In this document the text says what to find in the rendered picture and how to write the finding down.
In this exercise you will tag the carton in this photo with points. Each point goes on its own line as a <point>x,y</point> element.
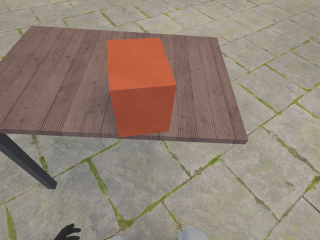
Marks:
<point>141,86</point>

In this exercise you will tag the robot left hand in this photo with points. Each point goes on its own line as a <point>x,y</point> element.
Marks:
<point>67,230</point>

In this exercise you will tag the table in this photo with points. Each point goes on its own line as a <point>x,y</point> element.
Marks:
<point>55,82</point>

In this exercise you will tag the robot right thigh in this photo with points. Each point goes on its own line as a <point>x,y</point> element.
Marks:
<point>192,234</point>

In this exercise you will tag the right robot shin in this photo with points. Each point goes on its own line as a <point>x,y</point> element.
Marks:
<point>188,227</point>

